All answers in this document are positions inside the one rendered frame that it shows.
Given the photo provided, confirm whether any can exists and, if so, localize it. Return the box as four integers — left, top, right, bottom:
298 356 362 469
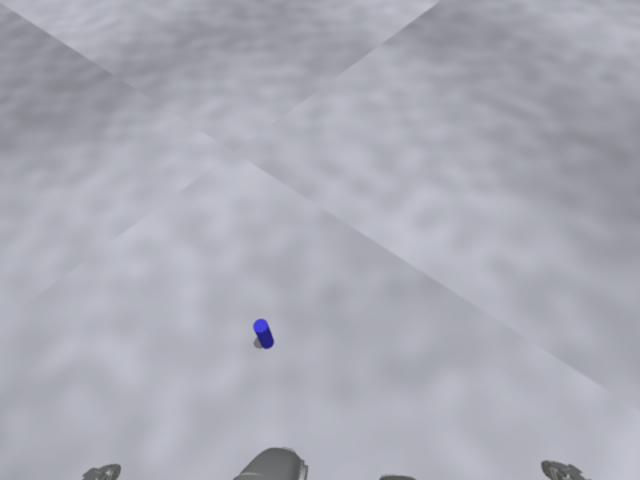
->
253 319 274 349

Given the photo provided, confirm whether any right robot hand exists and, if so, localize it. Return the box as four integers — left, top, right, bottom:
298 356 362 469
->
541 461 591 480

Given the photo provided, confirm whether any left robot hand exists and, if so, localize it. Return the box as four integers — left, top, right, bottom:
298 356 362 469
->
81 464 121 480

